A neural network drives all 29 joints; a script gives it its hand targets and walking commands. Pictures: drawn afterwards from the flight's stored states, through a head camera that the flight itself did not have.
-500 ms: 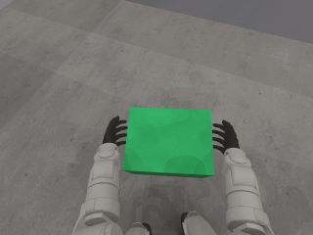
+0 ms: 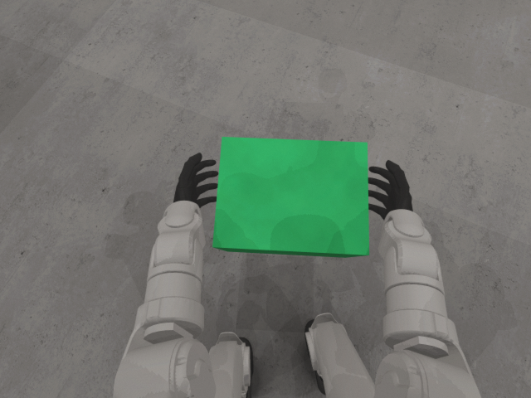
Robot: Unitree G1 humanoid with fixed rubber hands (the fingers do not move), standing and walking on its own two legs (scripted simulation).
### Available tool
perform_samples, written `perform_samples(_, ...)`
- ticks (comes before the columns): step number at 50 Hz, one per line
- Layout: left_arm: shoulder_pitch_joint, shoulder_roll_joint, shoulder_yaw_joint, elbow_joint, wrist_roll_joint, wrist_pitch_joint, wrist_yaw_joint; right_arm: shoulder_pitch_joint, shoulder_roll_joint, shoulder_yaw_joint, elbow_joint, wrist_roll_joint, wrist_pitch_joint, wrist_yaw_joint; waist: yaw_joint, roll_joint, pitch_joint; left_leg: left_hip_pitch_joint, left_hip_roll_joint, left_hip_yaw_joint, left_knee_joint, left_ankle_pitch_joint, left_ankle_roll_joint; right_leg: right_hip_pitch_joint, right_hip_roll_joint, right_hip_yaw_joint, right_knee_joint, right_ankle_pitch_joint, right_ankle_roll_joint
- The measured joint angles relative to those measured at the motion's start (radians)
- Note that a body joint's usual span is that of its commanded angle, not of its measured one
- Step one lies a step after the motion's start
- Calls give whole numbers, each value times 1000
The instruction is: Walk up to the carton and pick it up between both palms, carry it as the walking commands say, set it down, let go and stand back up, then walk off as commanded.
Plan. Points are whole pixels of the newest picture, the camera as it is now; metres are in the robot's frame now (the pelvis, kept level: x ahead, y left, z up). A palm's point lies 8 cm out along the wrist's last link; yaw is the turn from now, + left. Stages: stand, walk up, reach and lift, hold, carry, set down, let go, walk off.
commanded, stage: set down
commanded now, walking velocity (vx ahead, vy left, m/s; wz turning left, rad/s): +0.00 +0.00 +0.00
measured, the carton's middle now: (289, 203) +0.43 -0.07 -0.14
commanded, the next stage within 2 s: none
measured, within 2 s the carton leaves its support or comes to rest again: neither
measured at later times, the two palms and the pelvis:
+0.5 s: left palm (203, 202) +0.46 +0.09 -0.14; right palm (379, 212) +0.39 -0.23 -0.15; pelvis -0.01 +0.00 -0.08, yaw +0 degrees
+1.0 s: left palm (216, 205) +0.48 +0.08 -0.23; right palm (369, 213) +0.42 -0.24 -0.23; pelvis -0.03 +0.00 -0.15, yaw +1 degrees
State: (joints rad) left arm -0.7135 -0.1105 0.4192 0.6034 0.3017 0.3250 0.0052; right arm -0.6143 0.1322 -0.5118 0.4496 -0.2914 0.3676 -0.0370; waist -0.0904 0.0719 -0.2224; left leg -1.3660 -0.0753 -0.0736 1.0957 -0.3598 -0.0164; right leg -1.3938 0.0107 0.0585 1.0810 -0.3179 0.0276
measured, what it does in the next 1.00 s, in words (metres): lowers itself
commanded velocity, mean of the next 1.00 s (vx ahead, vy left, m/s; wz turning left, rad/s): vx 0.00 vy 0.00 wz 0.00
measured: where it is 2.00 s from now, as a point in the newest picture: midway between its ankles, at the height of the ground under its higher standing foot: (283, 380)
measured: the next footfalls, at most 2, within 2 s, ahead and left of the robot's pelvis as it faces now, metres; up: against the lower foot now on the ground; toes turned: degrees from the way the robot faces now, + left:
none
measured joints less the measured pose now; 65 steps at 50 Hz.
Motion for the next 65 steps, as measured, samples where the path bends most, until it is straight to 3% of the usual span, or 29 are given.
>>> perform_samples(7, -10, 1, -32, -4, -31, -7, 44, -22, -22, 16, 33, 38, -20, -46, -5, 1, -64, -134, -9, 0, 86, -30, -3, -133, -3, -2, 86, -32, 3)
perform_samples(19, -105, 70, -46, 84, -64, -24, 67, -84, -78, 34, 90, 91, -21, 36, -19, -4, -77, -294, -9, -7, 233, -77, -14, -293, 8, -12, 229, -74, -1)
perform_samples(33, -222, 104, -63, 152, -99, -30, 92, -186, -95, 42, 126, 106, -15, -89, -6, 11, -68, -476, -20, -3, 405, -116, -21, -474, 10, -13, 400, -111, 3)
perform_samples(46, -335, 148, -59, 205, -113, -21, 116, -308, -169, 40, 187, 125, 1, 3, -17, 10, -16, -607, -25, 1, 536, -132, -28, -607, 17, -12, 528, -123, 5)
perform_samples(65, -464, 194, -85, 233, -155, -24, 136, -414, -214, 53, 185, 139, 4, -1, -11, 22, 70, -780, -43, 1, 697, -155, -38, -777, 15, -15, 687, -147, 10)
